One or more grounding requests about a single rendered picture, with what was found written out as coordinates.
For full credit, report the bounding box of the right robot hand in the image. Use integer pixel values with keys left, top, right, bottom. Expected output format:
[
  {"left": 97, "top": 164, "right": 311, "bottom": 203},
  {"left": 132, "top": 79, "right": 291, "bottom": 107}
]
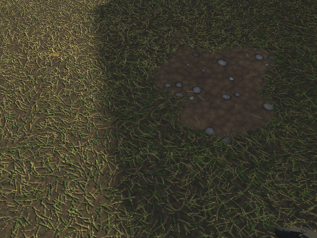
[{"left": 274, "top": 227, "right": 317, "bottom": 238}]

